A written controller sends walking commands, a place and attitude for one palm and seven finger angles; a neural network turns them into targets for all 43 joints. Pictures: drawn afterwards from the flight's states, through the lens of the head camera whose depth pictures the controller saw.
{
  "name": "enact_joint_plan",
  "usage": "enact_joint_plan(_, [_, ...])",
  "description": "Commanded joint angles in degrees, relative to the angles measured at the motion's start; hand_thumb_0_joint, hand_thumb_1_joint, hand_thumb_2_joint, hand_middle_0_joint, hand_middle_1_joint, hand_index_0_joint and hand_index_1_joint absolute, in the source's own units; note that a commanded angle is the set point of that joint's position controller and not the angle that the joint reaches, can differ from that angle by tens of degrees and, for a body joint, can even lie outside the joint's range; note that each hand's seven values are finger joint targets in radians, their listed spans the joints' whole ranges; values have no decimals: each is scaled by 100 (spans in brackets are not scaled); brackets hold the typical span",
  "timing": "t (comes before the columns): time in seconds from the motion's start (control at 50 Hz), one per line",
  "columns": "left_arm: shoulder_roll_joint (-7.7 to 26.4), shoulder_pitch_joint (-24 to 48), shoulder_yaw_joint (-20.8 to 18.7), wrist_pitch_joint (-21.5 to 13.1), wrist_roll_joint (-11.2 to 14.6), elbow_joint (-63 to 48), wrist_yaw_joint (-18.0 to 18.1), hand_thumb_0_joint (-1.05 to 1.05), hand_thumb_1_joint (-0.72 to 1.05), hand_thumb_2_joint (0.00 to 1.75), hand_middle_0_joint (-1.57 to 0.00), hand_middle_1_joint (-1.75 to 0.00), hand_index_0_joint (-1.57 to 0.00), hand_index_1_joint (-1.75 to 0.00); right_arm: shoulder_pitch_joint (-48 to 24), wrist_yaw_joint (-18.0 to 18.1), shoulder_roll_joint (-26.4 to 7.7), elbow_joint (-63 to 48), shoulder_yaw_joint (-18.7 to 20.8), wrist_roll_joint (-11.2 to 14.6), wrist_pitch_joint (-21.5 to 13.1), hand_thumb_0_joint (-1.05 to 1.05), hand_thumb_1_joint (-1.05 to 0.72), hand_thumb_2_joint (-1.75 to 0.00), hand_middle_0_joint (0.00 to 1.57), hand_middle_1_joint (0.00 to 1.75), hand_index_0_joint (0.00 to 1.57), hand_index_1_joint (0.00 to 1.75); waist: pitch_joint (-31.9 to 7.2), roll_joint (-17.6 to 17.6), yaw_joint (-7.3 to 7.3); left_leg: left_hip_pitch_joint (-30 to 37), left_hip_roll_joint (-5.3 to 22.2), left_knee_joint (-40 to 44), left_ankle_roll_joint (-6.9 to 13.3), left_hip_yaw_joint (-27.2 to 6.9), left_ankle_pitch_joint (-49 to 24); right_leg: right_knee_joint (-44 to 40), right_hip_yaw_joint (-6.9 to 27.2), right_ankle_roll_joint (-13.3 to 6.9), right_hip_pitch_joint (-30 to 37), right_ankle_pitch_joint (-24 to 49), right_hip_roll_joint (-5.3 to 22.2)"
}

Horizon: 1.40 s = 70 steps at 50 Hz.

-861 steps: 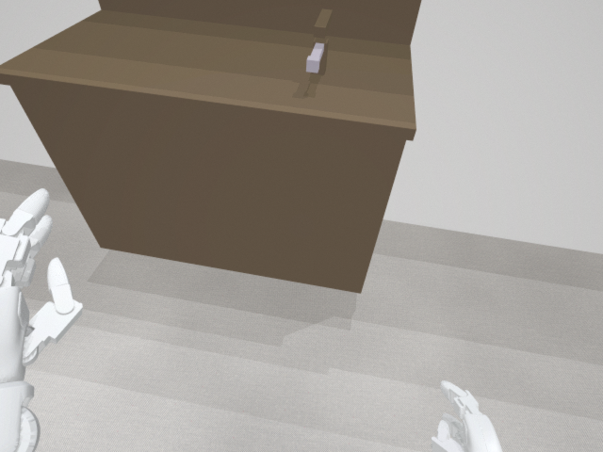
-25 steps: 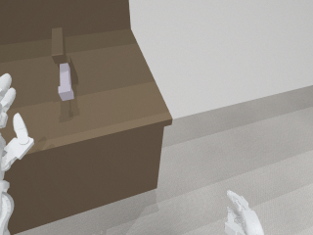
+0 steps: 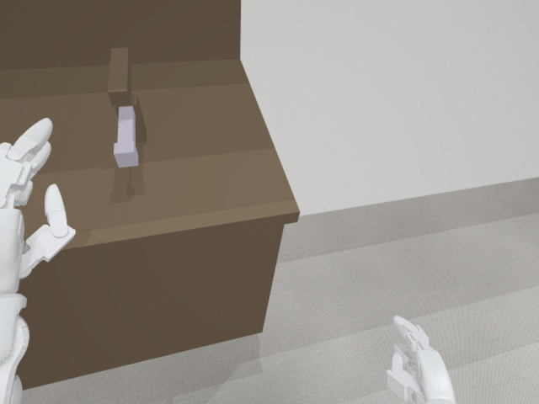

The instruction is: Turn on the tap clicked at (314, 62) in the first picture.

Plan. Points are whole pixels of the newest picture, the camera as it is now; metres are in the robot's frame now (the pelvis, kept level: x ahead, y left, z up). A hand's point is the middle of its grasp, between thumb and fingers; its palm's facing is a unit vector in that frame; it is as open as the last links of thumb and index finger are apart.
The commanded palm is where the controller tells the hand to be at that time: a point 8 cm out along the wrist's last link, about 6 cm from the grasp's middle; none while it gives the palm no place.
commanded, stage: come to a stop and stand still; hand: left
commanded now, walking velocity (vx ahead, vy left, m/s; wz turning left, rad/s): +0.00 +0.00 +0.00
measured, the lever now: (126, 154) +0.41 +0.28 +0.12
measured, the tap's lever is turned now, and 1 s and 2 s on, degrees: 0 0 0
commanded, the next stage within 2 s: look again from close up in 0.78 s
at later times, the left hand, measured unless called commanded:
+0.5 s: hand (70, 235) +0.23 +0.25 +0.17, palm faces +0.40 -0.85 -0.33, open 7.4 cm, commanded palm +0.17 +0.28 +0.18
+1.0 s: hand (66, 244) +0.23 +0.25 +0.17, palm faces +0.37 -0.86 -0.36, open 7.4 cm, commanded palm +0.17 +0.29 +0.18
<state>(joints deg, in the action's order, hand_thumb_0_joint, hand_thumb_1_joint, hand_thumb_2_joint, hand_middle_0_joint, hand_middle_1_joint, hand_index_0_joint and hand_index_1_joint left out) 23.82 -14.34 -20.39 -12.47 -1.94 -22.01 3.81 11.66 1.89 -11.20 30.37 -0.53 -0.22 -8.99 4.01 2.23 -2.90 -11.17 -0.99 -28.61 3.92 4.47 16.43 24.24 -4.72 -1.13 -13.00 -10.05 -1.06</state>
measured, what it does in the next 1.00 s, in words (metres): stands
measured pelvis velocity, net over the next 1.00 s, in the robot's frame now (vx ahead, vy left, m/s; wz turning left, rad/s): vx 0.00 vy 0.01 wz -0.03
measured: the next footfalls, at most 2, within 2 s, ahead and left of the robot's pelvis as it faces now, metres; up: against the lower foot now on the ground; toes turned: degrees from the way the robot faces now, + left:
none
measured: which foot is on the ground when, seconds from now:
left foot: down 0.00-1.00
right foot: down 0.00-1.00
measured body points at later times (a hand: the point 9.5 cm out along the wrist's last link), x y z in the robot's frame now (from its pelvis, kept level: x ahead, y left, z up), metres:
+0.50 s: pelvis +0.00 +0.00 +0.00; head +0.02 +0.02 +0.45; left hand +0.21 +0.29 +0.19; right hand +0.17 -0.23 -0.07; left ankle -0.01 +0.07 -0.74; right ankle +0.03 -0.11 -0.74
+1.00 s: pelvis +0.00 +0.01 +0.00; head +0.02 +0.02 +0.45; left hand +0.20 +0.30 +0.19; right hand +0.18 -0.21 -0.07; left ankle -0.01 +0.07 -0.74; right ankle +0.03 -0.11 -0.74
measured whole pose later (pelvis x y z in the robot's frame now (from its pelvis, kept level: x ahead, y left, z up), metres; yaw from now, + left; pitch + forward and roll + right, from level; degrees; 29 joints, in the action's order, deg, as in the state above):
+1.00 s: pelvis +0.00 +0.01 +0.00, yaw -2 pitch -1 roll -1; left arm 20.3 -21.8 -19.7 -11.5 2.2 -25.2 5.3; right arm 11.8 1.6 -11.3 31.6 -2.1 -0.3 -5.2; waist 2.6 0.8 -2.4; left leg -9.6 -2.2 -25.4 4.3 6.5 15.3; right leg 24.0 -2.5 -0.3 -13.3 -9.6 -0.1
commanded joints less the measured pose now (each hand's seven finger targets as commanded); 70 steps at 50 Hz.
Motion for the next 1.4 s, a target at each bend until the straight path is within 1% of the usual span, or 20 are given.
enact_joint_plan(0.0, [1256,1671,-1099,-493,379,-191,74,0,90,90,-20,-30,-20,-30,-309,-160,-740,-563,293,42,-230,0,-90,-90,20,30,20,30,-1036,-1379,88,205,613,497,-550,-496,-1702,194,1016,-364,264,890,538])
enact_joint_plan(0.06, [-8,-341,-56,-430,593,-852,-117,0,90,90,-20,-30,-20,-30,-192,-415,-708,-688,357,170,-219,0,-90,-90,20,30,20,30,-1598,-1437,61,470,727,538,-394,-601,-1865,325,818,-83,536,1024,505])
enact_joint_plan(0.1, [33,-1079,41,-320,526,-1516,-111,0,90,90,-20,-30,-20,-30,-215,-503,-778,-810,352,196,-141,0,-90,-90,20,30,20,30,-1508,-820,52,120,860,662,-285,-589,-1713,370,634,-25,741,900,427])
enact_joint_plan(0.14, [470,-1258,-419,-222,484,-1457,9,0,90,90,-20,-30,-20,-30,-347,-415,-807,-835,342,193,-91,0,-90,-90,20,30,20,30,-1322,241,49,-112,836,751,-290,-597,-1128,170,606,9,735,638,415])
enact_joint_plan(0.16, [912,-1246,-913,-174,479,-1343,132,0,90,90,-20,-30,-20,-30,-390,-329,-840,-802,346,185,-29,0,-90,-90,20,30,20,30,-1300,468,53,-71,798,806,-335,-602,-957,108,625,0,675,520,407])
enact_joint_plan(0.2, [989,-992,-1174,-189,529,-1112,166,0,90,90,-20,-30,-20,-30,-510,-148,-784,-885,298,156,15,0,-90,-90,20,30,20,30,-1003,1016,114,-221,713,888,-351,-653,-555,-60,688,6,447,154,443])
enact_joint_plan(0.26, [1324,-104,-1405,-323,520,-1586,209,0,90,90,-20,-30,-20,-30,-594,34,-804,-860,234,113,17,0,-90,-90,20,30,20,30,-788,-63,178,-223,686,1059,-316,-690,-269,43,836,-20,290,-54,427])
enact_joint_plan(0.32, [993,245,-960,-398,429,-1645,181,0,90,90,-20,-30,-20,-30,-520,18,-754,-808,190,87,-133,0,-90,-90,20,30,20,30,-837,-1268,116,-532,710,1099,-204,-601,-22,233,736,-46,759,226,376])
enact_joint_plan(0.44, [444,-112,-337,-406,385,-1735,199,0,90,90,-20,-30,-20,-30,-342,-86,-777,-672,223,43,-366,0,-90,-90,20,30,20,30,-1119,-516,141,104,484,642,-327,-485,-986,-57,869,-114,583,820,426])
enact_joint_plan(0.58, [549,-607,-655,-305,462,-881,206,0,90,90,-20,-30,-20,-30,-438,-15,-788,-716,211,34,-30,0,-90,-90,20,30,20,30,-845,-243,158,-105,510,821,-500,-495,-1367,-91,749,-87,453,1017,371])
enact_joint_plan(0.76, [717,-52,-535,-288,450,-1944,193,0,90,90,-20,-30,-20,-30,-539,22,-771,-898,169,-14,-10,0,-90,-90,20,30,20,30,-1278,-813,132,218,432,748,-527,-414,-1923,92,648,-43,716,1436,263])
enact_joint_plan(1.0, [488,-358,-464,-156,457,-1168,235,0,90,90,-20,-30,-20,-30,-499,59,-777,-788,178,5,110,0,-90,-90,20,30,20,30,-851,-404,116,-237,458,1108,-589,-513,-867,-161,613,1,610,597,227])
enact_joint_plan(1.16, [679,-277,-549,-166,416,-1608,256,0,90,90,-20,-30,-20,-30,-582,79,-793,-825,183,-20,106,0,-90,-90,20,30,20,30,-955,-640,113,-217,442,1152,-606,-525,-898,-38,545,16,694,667,180])
enact_joint_plan(1.24, [633,-424,-579,-178,432,-1482,286,0,90,90,-20,-30,-20,-30,-506,91,-790,-811,207,-19,101,0,-90,-90,20,30,20,30,-965,-395,103,-390,401,1058,-544,-519,-736,-160,639,-7,843,712,248])
enact_joint_plan(1.26, [4639,4874,-2098,-977,214,-3156,493,0,90,90,-20,-30,-20,-30,100,393,-946,-1510,-739,253,170,0,-90,-90,20,30,20,30,-353,-2093,629,-2274,797,1248,-413,-1306,190,1407,405,328,1479,-520,-59])
enact_joint_plan(1.28, [1800,2290,-1536,93,-234,262,85,0,90,90,-20,-30,-20,-30,-337,262,-617,-312,119,-269,82,0,-90,-90,20,30,20,30,-1615,-2045,-387,453,585,957,-1017,-1249,-2091,962,489,-86,343,-233,-86])
enact_joint_plan(1.3, [758,1517,-497,288,347,174,-79,0,90,90,-20,-30,-20,-30,-393,-97,-706,-320,52,-267,7,0,-90,-90,20,30,20,30,-1018,-1099,123,630,530,1074,-1380,-1122,-2746,710,148,-97,-351,-382,-242])
enact_joint_plan(1.32, [956,1261,-836,399,662,-516,-109,0,90,90,-20,-30,-20,-30,-317,-146,-1058,-298,327,-145,98,0,-90,-90,20,30,20,30,-1889,-1490,-53,1278,528,841,-1257,-1013,-2898,834,277,-102,-328,-161,-254])
enact_joint_plan(1.36, [350,1200,-483,952,1302,195,-458,0,90,90,-20,-30,-20,-30,-637,-87,-1093,-240,245,-24,45,0,-90,-90,20,30,20,30,-1673,-1385,-166,1203,367,738,-1131,-826,-2563,553,337,-127,-257,94,-103])
enact_joint_plan(1.38, [319,1212,-250,1152,1382,-65,-538,0,90,90,-20,-30,-20,-30,-763,-132,-1160,-210,203,9,42,0,-90,-90,20,30,20,30,-1387,-977,-169,839,332,640,-1000,-731,-2260,360,217,-152,-67,345,-62])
